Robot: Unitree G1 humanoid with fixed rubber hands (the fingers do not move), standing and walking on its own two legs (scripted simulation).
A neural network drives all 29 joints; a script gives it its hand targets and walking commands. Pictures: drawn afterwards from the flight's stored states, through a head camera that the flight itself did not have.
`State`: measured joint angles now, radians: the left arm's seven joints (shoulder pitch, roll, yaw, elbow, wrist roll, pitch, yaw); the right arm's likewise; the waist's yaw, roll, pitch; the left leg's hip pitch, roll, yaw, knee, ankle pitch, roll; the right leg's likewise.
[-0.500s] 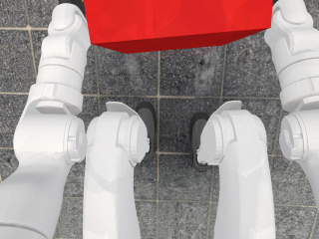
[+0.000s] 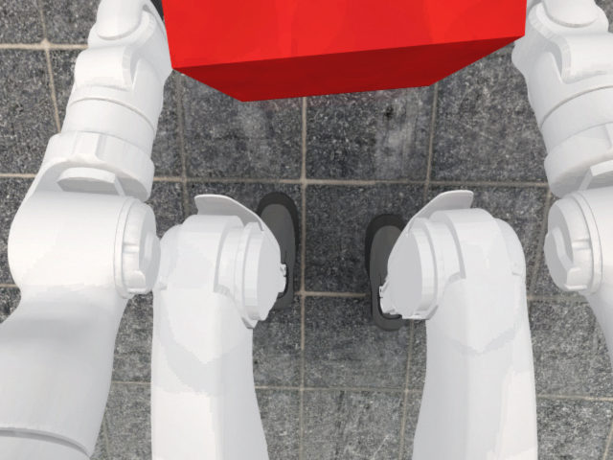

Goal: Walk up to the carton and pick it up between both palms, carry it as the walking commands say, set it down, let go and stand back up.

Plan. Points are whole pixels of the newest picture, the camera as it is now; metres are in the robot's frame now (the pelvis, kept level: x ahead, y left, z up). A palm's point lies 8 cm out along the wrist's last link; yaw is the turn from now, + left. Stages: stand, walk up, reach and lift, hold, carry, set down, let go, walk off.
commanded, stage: set down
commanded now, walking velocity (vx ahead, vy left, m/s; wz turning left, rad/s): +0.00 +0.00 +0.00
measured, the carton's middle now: (333, 6) +0.54 +0.01 -0.23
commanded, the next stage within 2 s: none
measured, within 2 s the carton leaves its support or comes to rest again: rests again in 0.02 s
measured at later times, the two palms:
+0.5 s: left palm (139, 1) +0.53 +0.20 -0.16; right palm out of the picture +0.54 -0.17 -0.17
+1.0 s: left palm (140, 4) +0.52 +0.20 -0.16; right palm out of the picture +0.53 -0.17 -0.17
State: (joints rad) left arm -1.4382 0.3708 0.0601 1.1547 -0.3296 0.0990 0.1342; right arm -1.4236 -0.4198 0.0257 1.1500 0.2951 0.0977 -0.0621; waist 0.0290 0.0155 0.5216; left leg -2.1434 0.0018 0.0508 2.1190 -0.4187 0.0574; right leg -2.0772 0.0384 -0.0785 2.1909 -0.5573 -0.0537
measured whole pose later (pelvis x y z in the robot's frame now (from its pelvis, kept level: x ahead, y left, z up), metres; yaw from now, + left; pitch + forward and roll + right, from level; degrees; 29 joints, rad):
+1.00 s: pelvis +0.02 +0.00 +0.00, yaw +1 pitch +37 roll -1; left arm -1.31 0.33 0.04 1.17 -0.34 -0.02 0.14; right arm -1.32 -0.39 0.03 1.19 0.28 0.00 -0.07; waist 0.02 0.03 0.26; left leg -2.32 -0.02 0.06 2.09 -0.42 0.06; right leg -2.25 0.03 -0.06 2.16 -0.57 -0.04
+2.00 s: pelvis +0.02 +0.00 +0.06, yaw +0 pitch +27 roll -1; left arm -1.12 0.37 0.24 0.61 -0.22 0.23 0.09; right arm -1.20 -0.49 -0.18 0.71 0.19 0.23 -0.01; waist 0.04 0.01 0.52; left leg -1.97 -0.02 0.03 1.98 -0.48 0.04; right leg -1.90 0.05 -0.07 2.04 -0.61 -0.05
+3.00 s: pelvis +0.10 +0.01 +0.30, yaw +0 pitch +41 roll -1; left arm -0.75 0.20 0.29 0.76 -0.04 0.10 0.00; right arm -0.84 -0.38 -0.27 0.93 0.03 0.07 0.14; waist 0.03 0.00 -0.11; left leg -1.41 -0.04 0.02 0.98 -0.28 0.04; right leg -1.37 0.06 0.02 1.02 -0.36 -0.02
